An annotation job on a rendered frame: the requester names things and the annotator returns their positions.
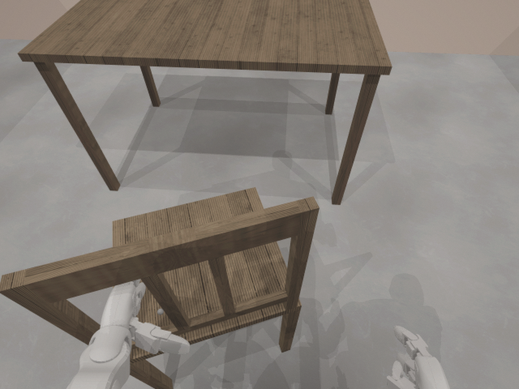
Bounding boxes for robot left hand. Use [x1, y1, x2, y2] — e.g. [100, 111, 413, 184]
[100, 279, 190, 354]

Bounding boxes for left robot forearm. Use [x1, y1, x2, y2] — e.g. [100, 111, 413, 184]
[66, 326, 132, 389]

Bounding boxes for robot right hand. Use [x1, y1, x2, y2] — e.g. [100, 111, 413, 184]
[387, 325, 450, 389]

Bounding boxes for chair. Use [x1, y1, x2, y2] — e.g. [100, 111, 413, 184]
[0, 187, 320, 389]

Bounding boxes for table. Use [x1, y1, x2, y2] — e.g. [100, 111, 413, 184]
[18, 0, 392, 205]

